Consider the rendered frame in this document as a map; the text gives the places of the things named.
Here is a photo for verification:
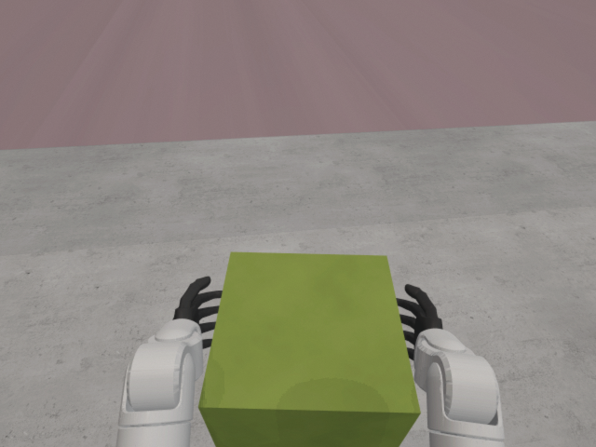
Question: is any left robot forearm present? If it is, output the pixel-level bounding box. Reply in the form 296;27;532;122
116;318;203;447

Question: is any right robot hand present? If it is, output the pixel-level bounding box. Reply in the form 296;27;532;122
396;284;443;360

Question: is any carton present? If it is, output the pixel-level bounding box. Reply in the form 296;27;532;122
198;252;421;447

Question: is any right robot forearm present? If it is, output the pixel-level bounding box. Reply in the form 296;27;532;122
413;329;505;447

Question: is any left robot hand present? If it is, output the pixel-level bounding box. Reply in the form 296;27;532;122
173;277;223;349

